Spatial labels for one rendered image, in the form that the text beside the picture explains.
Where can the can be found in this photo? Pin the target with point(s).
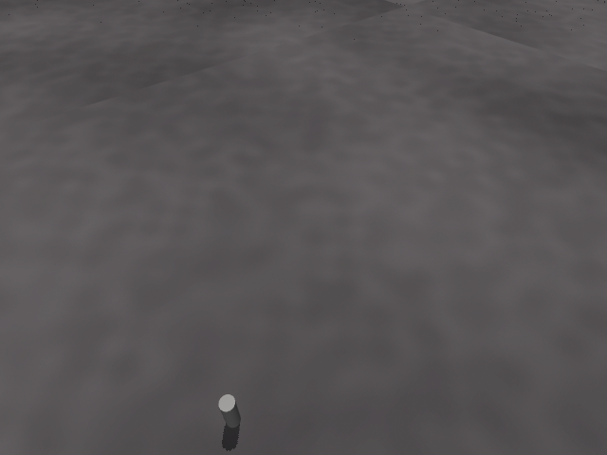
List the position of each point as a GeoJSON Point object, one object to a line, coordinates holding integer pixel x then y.
{"type": "Point", "coordinates": [229, 410]}

